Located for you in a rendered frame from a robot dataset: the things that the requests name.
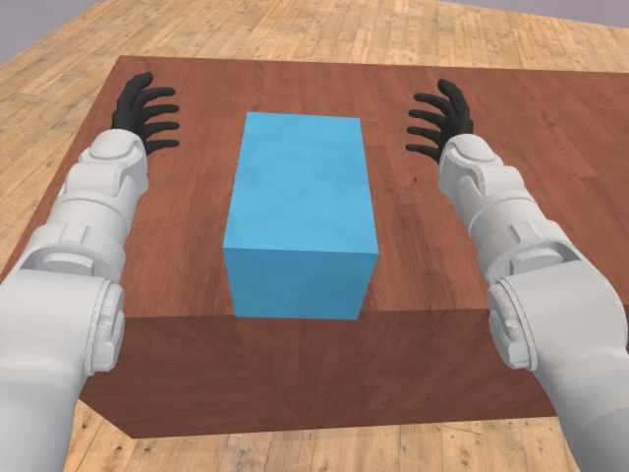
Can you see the carton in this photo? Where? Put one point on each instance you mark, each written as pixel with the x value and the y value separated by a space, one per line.
pixel 300 239

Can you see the robot right forearm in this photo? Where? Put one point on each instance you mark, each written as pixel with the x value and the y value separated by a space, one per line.
pixel 509 230

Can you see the pedestal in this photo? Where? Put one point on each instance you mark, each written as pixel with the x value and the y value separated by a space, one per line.
pixel 420 350

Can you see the robot left hand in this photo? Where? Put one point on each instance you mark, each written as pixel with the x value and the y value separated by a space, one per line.
pixel 131 114

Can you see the robot right hand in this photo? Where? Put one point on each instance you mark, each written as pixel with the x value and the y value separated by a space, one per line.
pixel 456 121

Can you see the robot left forearm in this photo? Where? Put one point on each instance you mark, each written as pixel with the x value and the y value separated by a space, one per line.
pixel 86 230

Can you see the robot right upper arm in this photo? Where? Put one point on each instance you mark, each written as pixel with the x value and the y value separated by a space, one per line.
pixel 561 323

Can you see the robot left upper arm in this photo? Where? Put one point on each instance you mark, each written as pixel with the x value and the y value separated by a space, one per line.
pixel 56 329

